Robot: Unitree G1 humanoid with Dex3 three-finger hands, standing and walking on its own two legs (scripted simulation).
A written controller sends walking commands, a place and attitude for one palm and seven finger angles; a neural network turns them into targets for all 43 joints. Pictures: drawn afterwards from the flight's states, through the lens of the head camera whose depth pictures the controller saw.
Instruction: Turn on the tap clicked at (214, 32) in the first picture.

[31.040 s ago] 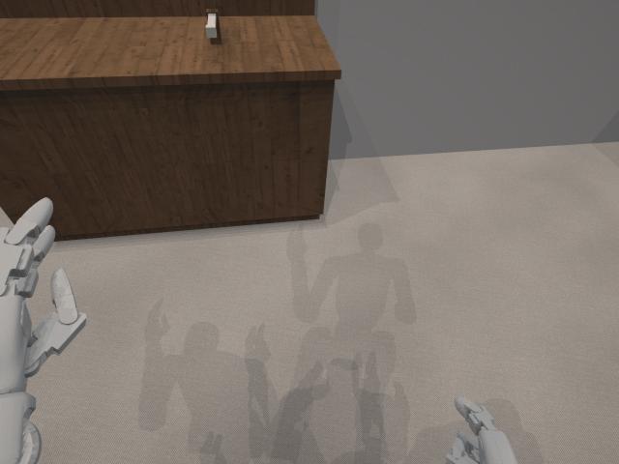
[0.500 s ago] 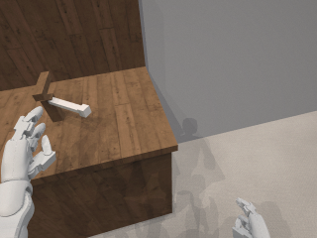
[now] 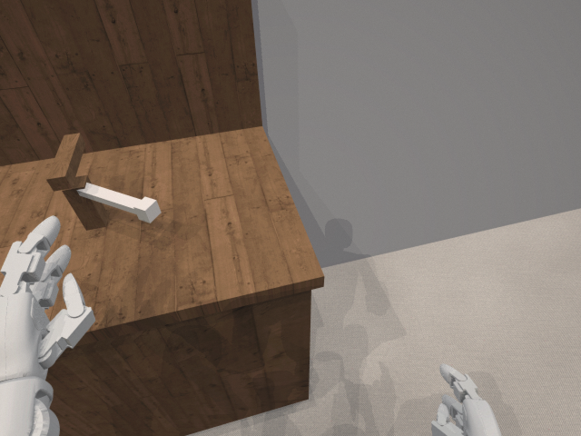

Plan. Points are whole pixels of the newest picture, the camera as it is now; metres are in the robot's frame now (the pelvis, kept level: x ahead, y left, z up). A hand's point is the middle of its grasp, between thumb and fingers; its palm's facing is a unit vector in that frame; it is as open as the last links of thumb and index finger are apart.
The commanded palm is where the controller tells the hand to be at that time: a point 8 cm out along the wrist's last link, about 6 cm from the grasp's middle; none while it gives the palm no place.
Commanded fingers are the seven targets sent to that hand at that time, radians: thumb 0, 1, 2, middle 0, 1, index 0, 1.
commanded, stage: turn the palm inward beside the body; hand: left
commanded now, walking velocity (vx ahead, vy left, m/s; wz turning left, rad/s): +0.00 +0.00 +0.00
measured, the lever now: (147, 209) +0.42 +0.29 +0.09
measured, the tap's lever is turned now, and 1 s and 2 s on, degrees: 51 51 51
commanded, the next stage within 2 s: reach beside the lever's end, fingers flat in 1.06 s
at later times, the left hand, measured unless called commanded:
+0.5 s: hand (67, 348) +0.16 +0.26 +0.14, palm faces +0.51 -0.85 -0.14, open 7.5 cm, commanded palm +0.11 +0.29 +0.15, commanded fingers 0.00 0.90 0.90 -0.20 -0.30 -0.20 -0.30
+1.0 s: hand (90, 332) +0.18 +0.24 +0.14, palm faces +0.54 -0.83 -0.13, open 7.5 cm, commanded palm +0.13 +0.28 +0.15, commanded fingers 0.00 0.90 0.90 -0.20 -0.30 -0.20 -0.30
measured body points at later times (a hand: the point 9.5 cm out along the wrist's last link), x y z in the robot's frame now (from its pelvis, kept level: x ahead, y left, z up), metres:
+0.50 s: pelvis -0.02 +0.02 +0.00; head -0.05 +0.00 +0.45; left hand +0.13 +0.30 +0.15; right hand +0.19 -0.19 -0.07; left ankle +0.02 +0.14 -0.72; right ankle -0.03 -0.06 -0.72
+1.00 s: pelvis +0.00 +0.00 +0.00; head -0.03 -0.02 +0.45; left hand +0.15 +0.28 +0.15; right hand +0.21 -0.21 -0.07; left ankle +0.02 +0.14 -0.72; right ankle -0.03 -0.06 -0.72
